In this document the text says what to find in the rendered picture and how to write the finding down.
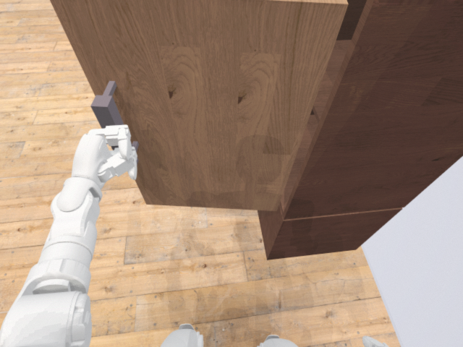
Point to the robot left forearm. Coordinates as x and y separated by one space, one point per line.
65 259

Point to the cupboard door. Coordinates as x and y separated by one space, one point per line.
217 93

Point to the left robot shin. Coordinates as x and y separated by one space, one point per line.
186 326

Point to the left robot thigh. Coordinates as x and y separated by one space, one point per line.
183 338

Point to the left robot hand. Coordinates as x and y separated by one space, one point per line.
93 160

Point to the handle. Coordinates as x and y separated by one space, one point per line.
106 111

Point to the robot left upper arm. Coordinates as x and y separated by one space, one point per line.
60 319

